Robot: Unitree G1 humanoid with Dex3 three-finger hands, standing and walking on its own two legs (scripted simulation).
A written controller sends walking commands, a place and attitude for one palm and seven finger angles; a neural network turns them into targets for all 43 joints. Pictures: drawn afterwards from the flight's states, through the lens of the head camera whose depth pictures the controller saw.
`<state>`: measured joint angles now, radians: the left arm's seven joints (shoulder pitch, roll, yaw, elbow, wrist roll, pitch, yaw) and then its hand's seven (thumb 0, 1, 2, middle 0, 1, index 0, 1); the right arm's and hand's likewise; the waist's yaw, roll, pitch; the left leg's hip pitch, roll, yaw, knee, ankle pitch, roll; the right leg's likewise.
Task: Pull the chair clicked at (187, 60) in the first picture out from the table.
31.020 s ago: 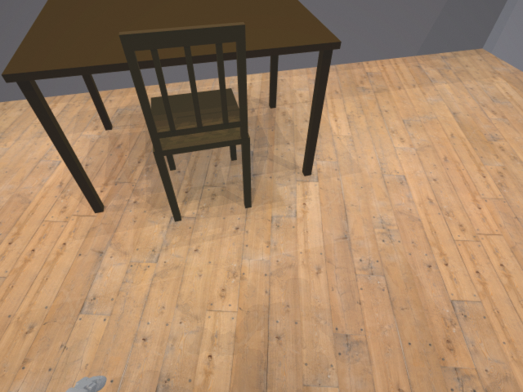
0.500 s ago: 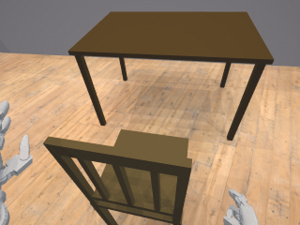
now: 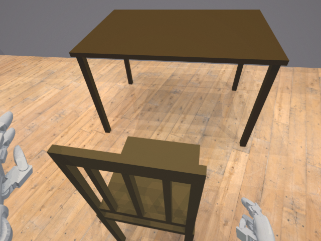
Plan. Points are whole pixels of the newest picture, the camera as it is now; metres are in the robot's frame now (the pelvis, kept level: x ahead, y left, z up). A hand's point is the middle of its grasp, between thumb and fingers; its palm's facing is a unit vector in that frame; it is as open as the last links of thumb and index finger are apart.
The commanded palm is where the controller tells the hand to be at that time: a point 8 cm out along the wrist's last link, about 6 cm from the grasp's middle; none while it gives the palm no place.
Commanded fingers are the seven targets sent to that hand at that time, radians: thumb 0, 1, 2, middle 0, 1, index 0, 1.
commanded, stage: step back with the hand held close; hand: left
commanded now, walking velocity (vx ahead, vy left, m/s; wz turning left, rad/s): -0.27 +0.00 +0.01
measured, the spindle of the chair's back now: (135, 195) +0.27 +0.12 -0.09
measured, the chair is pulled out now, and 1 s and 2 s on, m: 0.63 0.63 0.63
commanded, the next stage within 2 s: stop stepping back and stand still in 1.54 s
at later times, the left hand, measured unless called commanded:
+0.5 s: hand (12, 205) +0.13 +0.27 +0.15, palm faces +0.48 -0.74 -0.47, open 7.4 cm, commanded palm +0.08 +0.30 +0.18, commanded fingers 0.00 0.90 0.90 -0.20 -0.30 -0.20 -0.30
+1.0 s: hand out of the picture +0.07 +0.29 +0.16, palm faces +0.53 -0.69 -0.49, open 7.4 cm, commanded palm +0.00 +0.32 +0.18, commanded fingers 0.00 0.90 0.90 -0.20 -0.30 -0.20 -0.30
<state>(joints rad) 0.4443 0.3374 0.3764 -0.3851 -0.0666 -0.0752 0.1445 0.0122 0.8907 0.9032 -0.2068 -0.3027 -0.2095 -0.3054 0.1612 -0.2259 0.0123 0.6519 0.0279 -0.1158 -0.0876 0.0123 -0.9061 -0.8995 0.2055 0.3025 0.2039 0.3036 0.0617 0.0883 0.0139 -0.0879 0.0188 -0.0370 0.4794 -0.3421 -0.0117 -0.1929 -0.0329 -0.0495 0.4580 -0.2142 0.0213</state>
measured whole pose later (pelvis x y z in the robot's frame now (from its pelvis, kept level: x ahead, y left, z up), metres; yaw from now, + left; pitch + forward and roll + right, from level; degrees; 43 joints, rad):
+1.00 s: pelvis -0.12 +0.01 -0.02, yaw +4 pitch -1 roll -1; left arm 0.51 0.41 0.46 -0.53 0.00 -0.19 0.19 0.01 0.89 0.90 -0.21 -0.30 -0.21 -0.31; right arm 0.25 -0.21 -0.02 0.60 0.01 -0.10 -0.08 0.01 -0.91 -0.90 0.21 0.30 0.20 0.30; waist 0.00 0.01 0.05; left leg -0.44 0.02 -0.01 0.73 -0.35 0.02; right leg -0.47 -0.04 -0.02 0.60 -0.21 0.02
